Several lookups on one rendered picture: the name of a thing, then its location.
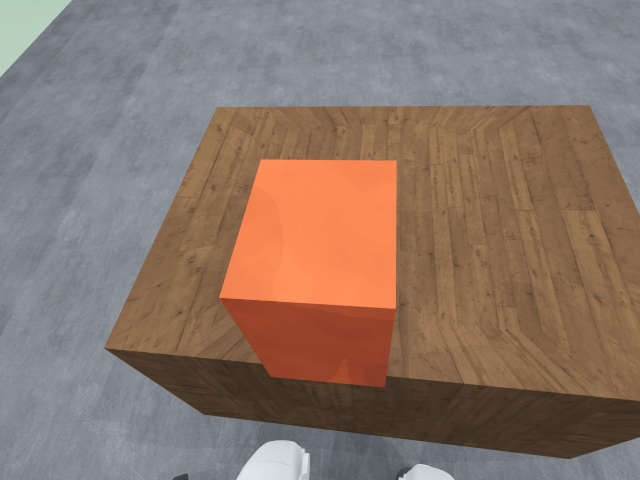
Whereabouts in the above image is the carton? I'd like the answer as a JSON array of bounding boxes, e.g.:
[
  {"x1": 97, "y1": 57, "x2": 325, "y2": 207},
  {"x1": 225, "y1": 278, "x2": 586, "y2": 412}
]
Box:
[{"x1": 219, "y1": 160, "x2": 397, "y2": 387}]

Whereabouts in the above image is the pedestal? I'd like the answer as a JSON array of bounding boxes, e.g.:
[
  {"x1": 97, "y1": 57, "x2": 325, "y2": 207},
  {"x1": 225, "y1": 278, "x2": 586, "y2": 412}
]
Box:
[{"x1": 104, "y1": 105, "x2": 640, "y2": 459}]

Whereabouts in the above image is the left robot thigh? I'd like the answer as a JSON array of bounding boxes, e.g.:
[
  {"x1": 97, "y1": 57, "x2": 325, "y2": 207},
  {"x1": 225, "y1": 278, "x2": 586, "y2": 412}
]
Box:
[{"x1": 236, "y1": 440, "x2": 310, "y2": 480}]

